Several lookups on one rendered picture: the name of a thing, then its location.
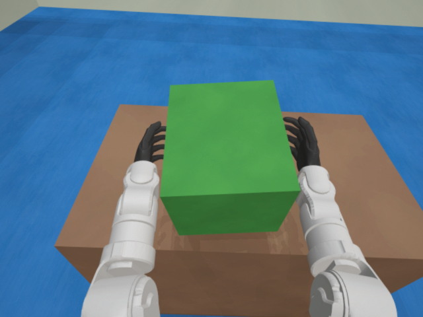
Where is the left robot upper arm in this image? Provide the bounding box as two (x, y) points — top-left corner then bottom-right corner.
(82, 274), (160, 317)

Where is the carton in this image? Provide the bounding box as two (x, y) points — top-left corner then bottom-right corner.
(160, 80), (301, 236)

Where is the right robot forearm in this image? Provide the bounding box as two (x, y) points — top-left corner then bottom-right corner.
(295, 165), (397, 313)

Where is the left robot forearm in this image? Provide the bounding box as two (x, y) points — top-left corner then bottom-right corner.
(81, 160), (159, 317)

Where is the right robot upper arm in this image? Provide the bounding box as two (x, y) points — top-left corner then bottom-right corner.
(309, 269), (397, 317)

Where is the pedestal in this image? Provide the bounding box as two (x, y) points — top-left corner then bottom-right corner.
(54, 104), (423, 317)

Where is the left robot hand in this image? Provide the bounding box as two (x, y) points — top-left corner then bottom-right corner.
(134, 121), (167, 163)

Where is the right robot hand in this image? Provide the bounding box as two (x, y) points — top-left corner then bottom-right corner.
(283, 116), (321, 171)

